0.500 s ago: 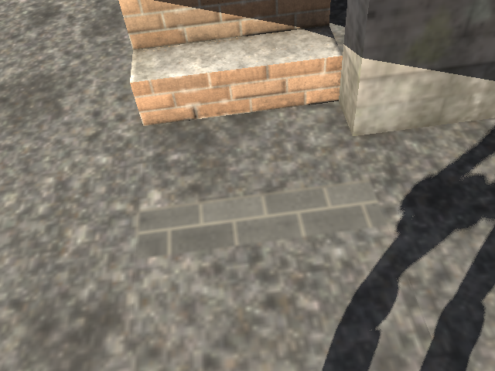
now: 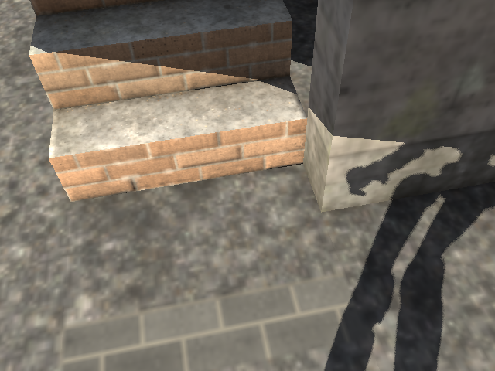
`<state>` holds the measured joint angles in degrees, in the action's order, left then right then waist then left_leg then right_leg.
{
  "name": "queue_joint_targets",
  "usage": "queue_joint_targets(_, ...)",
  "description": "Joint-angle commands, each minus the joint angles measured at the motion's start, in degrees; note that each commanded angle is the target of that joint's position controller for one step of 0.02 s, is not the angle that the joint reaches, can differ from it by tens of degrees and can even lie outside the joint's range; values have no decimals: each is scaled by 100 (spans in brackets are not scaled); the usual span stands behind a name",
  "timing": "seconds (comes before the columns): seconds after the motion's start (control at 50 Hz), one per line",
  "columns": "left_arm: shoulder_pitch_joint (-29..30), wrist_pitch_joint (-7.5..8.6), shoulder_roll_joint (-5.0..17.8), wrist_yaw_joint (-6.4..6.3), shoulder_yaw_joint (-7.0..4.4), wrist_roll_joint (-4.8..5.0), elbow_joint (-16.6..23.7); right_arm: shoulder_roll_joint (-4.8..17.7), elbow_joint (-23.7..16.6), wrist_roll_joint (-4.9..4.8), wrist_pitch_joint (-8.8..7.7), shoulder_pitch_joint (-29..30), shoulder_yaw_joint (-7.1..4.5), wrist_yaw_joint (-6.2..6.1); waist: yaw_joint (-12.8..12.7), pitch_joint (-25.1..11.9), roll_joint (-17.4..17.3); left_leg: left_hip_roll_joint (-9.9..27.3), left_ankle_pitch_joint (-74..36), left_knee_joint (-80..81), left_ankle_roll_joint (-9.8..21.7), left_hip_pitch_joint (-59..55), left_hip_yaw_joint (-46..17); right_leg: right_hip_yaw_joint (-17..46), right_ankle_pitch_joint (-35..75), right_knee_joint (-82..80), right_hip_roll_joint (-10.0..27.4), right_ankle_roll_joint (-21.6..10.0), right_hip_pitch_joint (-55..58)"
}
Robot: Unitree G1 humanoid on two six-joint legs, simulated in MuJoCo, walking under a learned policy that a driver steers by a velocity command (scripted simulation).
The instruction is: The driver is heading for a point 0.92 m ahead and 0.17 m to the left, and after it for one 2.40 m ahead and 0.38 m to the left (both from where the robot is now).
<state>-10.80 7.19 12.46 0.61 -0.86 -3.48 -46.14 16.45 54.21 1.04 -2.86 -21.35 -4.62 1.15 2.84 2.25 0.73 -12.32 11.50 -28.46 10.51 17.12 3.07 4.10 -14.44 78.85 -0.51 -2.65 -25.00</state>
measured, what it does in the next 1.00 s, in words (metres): walks ahead, turning left: right foot, then left foot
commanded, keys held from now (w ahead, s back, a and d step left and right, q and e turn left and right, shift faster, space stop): w+q+shift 0.62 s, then w+e+shift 0.38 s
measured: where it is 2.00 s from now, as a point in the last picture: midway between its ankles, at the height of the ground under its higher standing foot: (84, 41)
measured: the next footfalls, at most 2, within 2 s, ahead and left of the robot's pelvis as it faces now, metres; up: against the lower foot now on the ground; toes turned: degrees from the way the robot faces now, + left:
right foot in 0.30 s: +0.51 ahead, -0.13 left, +0.00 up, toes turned +18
left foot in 0.74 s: +0.78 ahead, +0.26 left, +0.00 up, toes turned +40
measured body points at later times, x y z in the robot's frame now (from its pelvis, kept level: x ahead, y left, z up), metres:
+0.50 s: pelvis +0.46 -0.01 +0.01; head +0.48 +0.00 +0.46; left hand +0.37 +0.28 -0.10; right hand +0.72 -0.21 -0.08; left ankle +0.40 +0.08 -0.62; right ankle +0.47 -0.14 -0.72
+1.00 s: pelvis +0.82 +0.24 +0.02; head +0.84 +0.26 +0.47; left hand +0.77 +0.50 -0.12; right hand +0.99 +0.02 -0.11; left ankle +0.75 +0.24 -0.72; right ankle +0.96 +0.15 -0.62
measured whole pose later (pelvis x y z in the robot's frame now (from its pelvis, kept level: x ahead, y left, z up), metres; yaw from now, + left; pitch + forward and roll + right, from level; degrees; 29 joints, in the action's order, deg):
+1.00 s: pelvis +0.82 +0.24 +0.02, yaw +32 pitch +0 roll +1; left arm -13.4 2.0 14.4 1.4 -1.7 -0.5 -48.0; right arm 15.1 50.4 1.7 -6.9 -21.6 -1.9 1.1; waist 0.5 2.4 2.0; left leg -5.1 14.9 -17.5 7.3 2.3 10.0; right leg 0.5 -8.1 69.7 5.2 -3.7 -40.9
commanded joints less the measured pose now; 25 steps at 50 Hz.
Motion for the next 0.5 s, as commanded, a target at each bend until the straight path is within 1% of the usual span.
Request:
queue_joint_targets(0.02,-46,-128,455,38,18,-174,657,376,-311,-63,-268,-46,5,-47,-545,216,334,1734,550,1908,909,-91,-3084,135,-214,-570,554,209,-1328)
queue_joint_targets(0.04,244,-176,444,44,62,-167,820,468,-347,-90,-318,-107,-7,-37,-519,368,290,1645,345,2045,920,235,-2919,-9,-72,-997,631,303,-1351)
queue_joint_targets(0.06,686,-183,469,61,98,-128,1030,517,-397,-103,-345,-182,-15,-33,-421,512,264,1542,94,2225,884,542,-2759,-179,281,-1597,644,393,-1260)
queue_joint_targets(0.08,1130,-172,477,91,130,-59,1212,525,-437,-103,-355,-289,-22,-37,-285,630,191,1430,-304,2318,787,748,-2621,-329,722,-2250,601,474,-1087)
queue_joint_targets(0.1,1470,-157,410,129,178,-7,1334,520,-455,-113,-354,-395,-35,-35,-142,654,76,1271,-828,2285,608,822,-2443,-427,1273,-2890,522,502,-794)
queue_joint_targets(0.12,1702,-152,325,156,216,31,1415,550,-441,-136,-344,-555,-59,-28,17,585,-52,1178,-1441,2187,429,715,-2346,-521,1741,-3413,395,490,-541)
queue_joint_targets(0.14,1835,-152,299,164,230,66,1460,603,-421,-164,-328,-738,-84,-19,165,447,-142,1167,-2075,2053,289,433,-2334,-588,2061,-3739,252,468,-375)
queue_joint_targets(0.18,2019,-153,363,127,229,121,1568,695,-398,-180,-289,-1004,-119,-17,367,194,-334,1248,-3083,1709,163,-455,-2405,-624,2161,-4197,44,404,-402)
queue_joint_targets(0.2,2121,-136,513,72,190,144,1639,835,-465,-106,-282,-918,-173,-50,378,127,-387,1335,-3287,1454,97,-837,-2513,-520,2024,-4492,18,396,-436)
queue_joint_targets(0.22,2064,-119,561,35,175,153,1668,872,-502,-111,-270,-816,-190,-85,297,-10,-428,1342,-3635,1178,15,-1060,-2514,-474,1896,-4855,-56,357,-139)
queue_joint_targets(0.24,1806,-103,691,-16,122,167,1625,934,-539,-120,-277,-715,-205,-108,152,-272,-482,1326,-4323,721,-114,-1178,-2521,-438,1692,-5103,-182,298,466)
queue_joint_targets(0.26,1206,-128,917,-102,18,153,1508,1158,-536,-122,-314,-639,-265,-93,-156,-779,-616,1309,-4740,-58,-270,-1162,-2563,-351,1359,-5193,-224,207,1403)
queue_joint_targets(0.28,84,-127,1194,-195,-118,167,1248,1348,-615,-117,-341,-297,-313,-59,-814,-1341,-619,1188,-4480,-1197,-334,-694,-2543,-236,963,-5141,-5,106,2707)
queue_joint_targets(0.3,-1332,-130,1584,-322,-311,69,952,1059,-762,-84,-415,39,-251,-40,-1445,-2027,-362,976,-3172,-2674,-324,216,-2306,236,-246,-4761,684,-32,4241)
queue_joint_targets(0.32,-1937,-97,1793,-370,-389,-223,801,-104,-897,-181,-426,-186,52,-72,-1272,-2462,1018,544,1905,-4465,-295,1897,-1713,2286,-1494,-5012,2466,-302,5598)
queue_joint_targets(0.34,-1499,-122,1890,-201,-457,-204,808,189,-1216,-415,-299,-624,119,-103,-865,-3043,1928,718,1798,-5474,-312,2639,-1189,4648,-2238,-5871,3046,-817,5464)
queue_joint_targets(0.36,-856,-108,1223,-122,-387,-109,905,522,-1131,-224,-160,36,53,-120,-834,-1871,921,1147,1033,-5376,-329,2923,-989,3825,-2567,-6312,2517,-708,4442)
queue_joint_targets(0.38,-541,-94,827,-89,-308,-3,819,540,-1137,-84,-95,352,33,-26,-728,-1140,385,1331,596,-5073,-358,2863,-892,2806,-1726,-6306,2272,-647,3598)
queue_joint_targets(0.4,-510,-99,641,-82,-266,-34,655,482,-1153,10,-49,559,31,53,-672,-793,72,1499,502,-4834,-366,2752,-874,2080,-868,-6384,2025,-531,3036)
queue_joint_targets(0.42,-722,-57,591,-119,-234,46,439,258,-1279,107,24,686,79,136,-546,-488,243,1638,478,-4751,-379,2695,-868,1512,-381,-6466,1877,-464,2603)
queue_joint_targets(0.44,-888,-15,443,-92,-199,111,210,86,-1411,138,99,817,134,197,-450,-294,422,1769,464,-4704,-383,2752,-841,1125,-47,-6563,1815,-385,2353)
queue_joint_targets(0.46,-994,36,368,-56,-186,195,57,-16,-1575,142,160,1013,178,240,-377,-186,445,1872,380,-4644,-375,2924,-814,793,300,-6666,1795,-303,2298)
queue_joint_targets(0.48,-1012,57,388,-58,-186,230,-30,-63,-1677,123,167,1167,214,265,-325,-112,440,1924,188,-4502,-384,3017,-734,397,663,-6796,1773,-209,2231)
queue_joint_targets(0.5,-913,78,527,-51,-210,235,-59,-28,-1861,125,151,1462,246,300,-281,5,443,1949,-156,-4310,-407,3008,-634,-24,881,-7009,1652,-118,1986)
